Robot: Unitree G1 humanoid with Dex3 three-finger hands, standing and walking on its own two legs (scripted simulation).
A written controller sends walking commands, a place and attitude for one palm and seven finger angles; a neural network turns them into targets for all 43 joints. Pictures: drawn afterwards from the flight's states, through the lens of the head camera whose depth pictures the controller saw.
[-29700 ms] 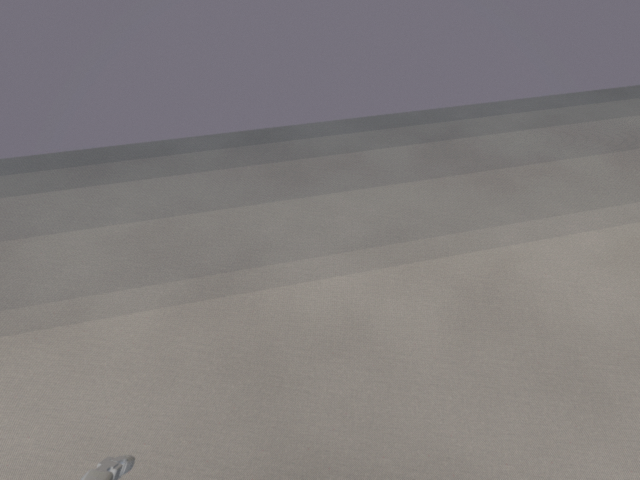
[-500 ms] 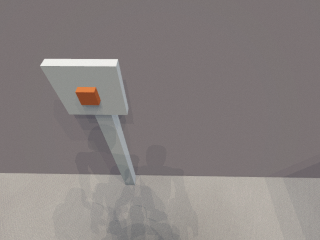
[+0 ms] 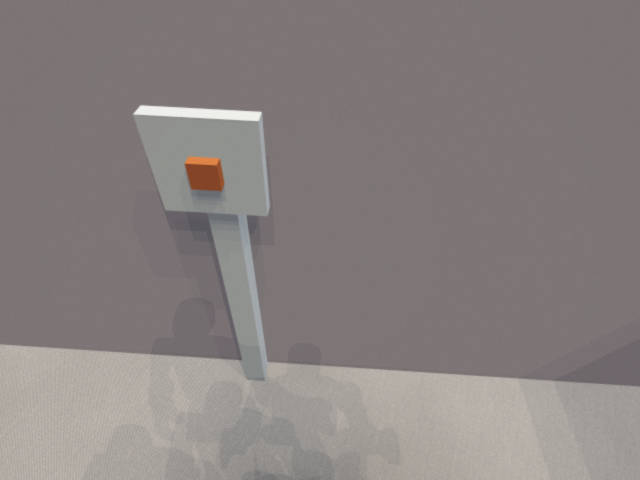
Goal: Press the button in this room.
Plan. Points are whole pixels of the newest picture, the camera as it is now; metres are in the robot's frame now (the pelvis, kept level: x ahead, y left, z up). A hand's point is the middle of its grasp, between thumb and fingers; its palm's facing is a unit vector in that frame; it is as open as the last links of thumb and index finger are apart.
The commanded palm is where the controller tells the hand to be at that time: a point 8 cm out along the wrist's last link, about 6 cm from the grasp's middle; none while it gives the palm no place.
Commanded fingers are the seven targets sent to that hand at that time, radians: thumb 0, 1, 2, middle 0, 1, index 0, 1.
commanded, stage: come to a stop and stand still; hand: left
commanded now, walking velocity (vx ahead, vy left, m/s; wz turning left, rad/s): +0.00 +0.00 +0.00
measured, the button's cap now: (205, 172) +0.56 +0.22 +0.09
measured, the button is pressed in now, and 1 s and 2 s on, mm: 0 0 0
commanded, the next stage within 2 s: look again from close up in 0.78 s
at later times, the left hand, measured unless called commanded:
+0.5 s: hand out of the picture -0.06 +0.20 -0.17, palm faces +0.06 -0.98 -0.17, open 7.4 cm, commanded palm none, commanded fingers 0.00 0.90 0.90 -0.20 -0.30 -0.20 -0.30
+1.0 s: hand out of the picture -0.10 +0.19 -0.17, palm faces +0.07 -0.99 -0.13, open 7.4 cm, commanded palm none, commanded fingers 0.00 0.90 0.90 -0.20 -0.30 -0.20 -0.30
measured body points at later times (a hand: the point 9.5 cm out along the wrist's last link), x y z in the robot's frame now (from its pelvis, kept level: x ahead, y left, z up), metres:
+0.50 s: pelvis -0.06 +0.02 +0.01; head -0.08 +0.04 +0.45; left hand -0.06 +0.25 -0.16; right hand -0.09 -0.20 -0.15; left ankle -0.01 +0.10 -0.73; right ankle -0.02 -0.10 -0.72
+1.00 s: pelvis -0.08 +0.04 +0.01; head -0.08 +0.05 +0.46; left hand -0.11 +0.24 -0.16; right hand -0.07 -0.19 -0.14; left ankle -0.01 +0.10 -0.73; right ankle -0.02 -0.10 -0.72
